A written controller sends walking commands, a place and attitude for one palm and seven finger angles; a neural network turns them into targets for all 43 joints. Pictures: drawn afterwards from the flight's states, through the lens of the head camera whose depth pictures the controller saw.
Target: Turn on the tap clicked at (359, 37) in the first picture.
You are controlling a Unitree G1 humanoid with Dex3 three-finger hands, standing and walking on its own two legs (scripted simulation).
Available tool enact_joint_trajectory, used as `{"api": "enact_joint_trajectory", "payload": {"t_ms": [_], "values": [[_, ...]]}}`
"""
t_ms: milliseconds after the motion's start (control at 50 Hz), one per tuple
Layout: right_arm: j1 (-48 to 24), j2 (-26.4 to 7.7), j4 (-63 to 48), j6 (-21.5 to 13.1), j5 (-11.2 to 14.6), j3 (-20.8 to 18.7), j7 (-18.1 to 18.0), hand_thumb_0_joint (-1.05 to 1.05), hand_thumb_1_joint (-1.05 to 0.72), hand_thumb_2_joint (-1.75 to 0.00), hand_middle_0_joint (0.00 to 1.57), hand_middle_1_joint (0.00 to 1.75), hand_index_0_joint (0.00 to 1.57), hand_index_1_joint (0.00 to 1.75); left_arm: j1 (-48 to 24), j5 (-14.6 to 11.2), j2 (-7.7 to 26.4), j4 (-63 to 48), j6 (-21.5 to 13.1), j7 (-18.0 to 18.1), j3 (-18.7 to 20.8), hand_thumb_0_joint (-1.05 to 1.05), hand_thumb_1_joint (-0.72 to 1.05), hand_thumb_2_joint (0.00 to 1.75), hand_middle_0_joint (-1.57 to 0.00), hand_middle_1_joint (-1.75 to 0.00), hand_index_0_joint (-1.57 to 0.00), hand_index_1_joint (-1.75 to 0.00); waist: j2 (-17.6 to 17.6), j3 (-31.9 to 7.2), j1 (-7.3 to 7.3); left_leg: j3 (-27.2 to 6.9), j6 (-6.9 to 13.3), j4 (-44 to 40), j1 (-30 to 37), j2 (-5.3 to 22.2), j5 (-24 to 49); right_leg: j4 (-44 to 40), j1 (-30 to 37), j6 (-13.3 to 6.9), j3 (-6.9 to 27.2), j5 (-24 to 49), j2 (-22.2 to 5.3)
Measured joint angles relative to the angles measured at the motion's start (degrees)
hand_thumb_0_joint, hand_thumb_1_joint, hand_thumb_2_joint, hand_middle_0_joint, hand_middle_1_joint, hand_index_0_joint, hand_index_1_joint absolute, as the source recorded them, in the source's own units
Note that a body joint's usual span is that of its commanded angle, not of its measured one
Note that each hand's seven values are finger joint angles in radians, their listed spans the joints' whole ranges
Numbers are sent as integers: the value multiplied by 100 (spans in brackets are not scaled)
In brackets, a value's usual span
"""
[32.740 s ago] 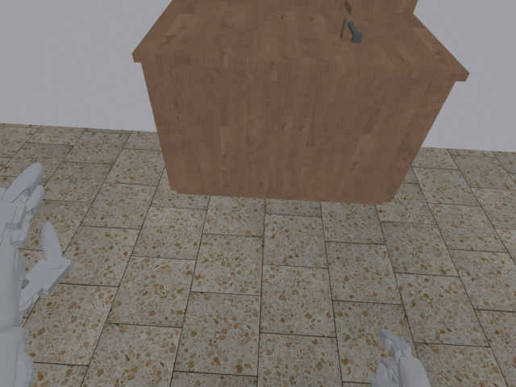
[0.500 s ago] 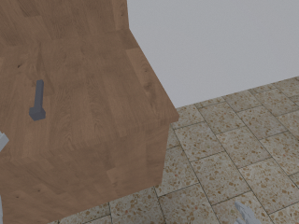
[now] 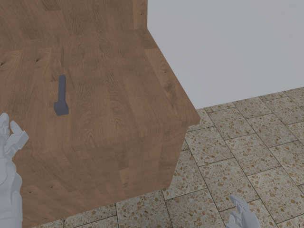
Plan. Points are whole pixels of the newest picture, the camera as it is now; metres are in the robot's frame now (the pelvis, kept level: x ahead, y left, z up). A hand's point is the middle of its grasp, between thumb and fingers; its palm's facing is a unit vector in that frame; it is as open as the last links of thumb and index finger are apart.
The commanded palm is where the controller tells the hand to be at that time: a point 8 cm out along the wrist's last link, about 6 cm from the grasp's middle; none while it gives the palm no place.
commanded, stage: reach beside the lever's end, fingers flat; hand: left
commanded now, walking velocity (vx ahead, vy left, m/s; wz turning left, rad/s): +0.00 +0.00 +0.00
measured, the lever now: (61, 108) +0.37 +0.29 +0.11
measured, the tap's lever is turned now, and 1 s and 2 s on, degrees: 0 0 3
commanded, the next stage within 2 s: push the lever round in 0.02 s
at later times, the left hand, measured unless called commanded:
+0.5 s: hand (41, 131) +0.30 +0.30 +0.10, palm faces +0.58 -0.81 -0.10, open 7.8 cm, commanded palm +0.25 +0.34 +0.11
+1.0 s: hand (46, 131) +0.30 +0.30 +0.10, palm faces +0.63 -0.77 -0.09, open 7.8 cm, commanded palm +0.26 +0.32 +0.11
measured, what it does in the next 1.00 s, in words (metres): shifts its weight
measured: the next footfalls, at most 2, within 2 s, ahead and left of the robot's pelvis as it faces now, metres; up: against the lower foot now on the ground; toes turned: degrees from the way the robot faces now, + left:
none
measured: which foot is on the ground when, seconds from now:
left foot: down 0.00-1.00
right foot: down 0.00-1.00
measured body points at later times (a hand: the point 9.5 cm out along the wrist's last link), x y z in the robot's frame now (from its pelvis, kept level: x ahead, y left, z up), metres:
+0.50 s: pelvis +0.00 -0.02 +0.00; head +0.01 -0.02 +0.45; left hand +0.26 +0.34 +0.11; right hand +0.15 -0.27 -0.10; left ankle +0.06 +0.04 -0.72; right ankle -0.03 -0.10 -0.72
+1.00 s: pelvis +0.02 -0.06 +0.00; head +0.03 -0.07 +0.45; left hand +0.26 +0.33 +0.10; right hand +0.15 -0.32 -0.10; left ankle +0.06 +0.04 -0.72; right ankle -0.03 -0.10 -0.72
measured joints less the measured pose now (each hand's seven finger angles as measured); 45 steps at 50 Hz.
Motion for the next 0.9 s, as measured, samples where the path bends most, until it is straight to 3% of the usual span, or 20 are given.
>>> {"api": "enact_joint_trajectory", "payload": {"t_ms": [120, 240, 320, 400, 580, 720, 900], "values": [[-117, 65, -12, 30, 30, 61, -12, 1, -90, -90, 21, 30, 20, 30, -197, 7, -50, -49, 213, 24, -317, 2, 90, 90, -15, -15, -15, -15, 41, -48, 5, 24, -32, -91, 43, -21, 70, -5, -2, 8, 26, 36, -29], [-34, 95, -131, 134, 56, 96, 5, 1, -90, -90, 21, 30, 20, 30, -98, 34, -35, 80, 564, 201, -282, 2, 90, 90, -16, -15, -16, -16, 58, -88, -57, 56, -28, -184, 140, 38, 106, -116, 83, -31, 76, 102, 28], [39, 60, -87, 139, 12, 78, 53, 1, -90, -90, 21, 30, 20, 30, -82, 127, -69, 19, 353, 402, -196, 2, 90, 90, -15, -15, -16, -16, 11, -40, -68, 27, -47, -107, 116, 70, 75, -65, 73, -77, 48, 75, 66], [91, -10, 7, 163, 12, 52, 49, 1, -90, -90, 21, 30, 20, 30, -96, 131, -47, 28, 169, 375, -188, 2, 90, 90, -15, -15, -16, -16, 17, -12, -77, -16, -74, -16, 71, 96, 35, -9, 50, -125, 4, 37, 101], [154, -87, 63, 208, 81, 39, -55, 1, -90, -90, 21, 30, 20, 30, -333, 12, 127, 571, 350, 181, -117, 2, 90, 90, -15, -15, -16, -16, 72, -46, -162, -67, -155, 2, 40, 181, -1, -61, 42, -247, -26, 30, 199], [240, -109, -6, 261, 67, -7, 21, 1, -90, -90, 21, 30, 20, 30, -290, -31, 255, 754, 158, 124, 120, 2, 90, 90, -15, -15, -16, -16, 79, -148, -204, -67, -252, 120, -55, 286, -133, -39, -28, -351, -3, -32, 308], [327, -186, -41, 358, 119, -85, 41, 1, -90, -90, 20, 30, 20, 30, 29, -174, 338, 871, 175, -180, 432, 2, 90, 90, -15, -15, -16, -16, 76, -286, -179, -75, -343, 253, -105, 358, -294, 27, -59, -419, 8, -143, 386]]}}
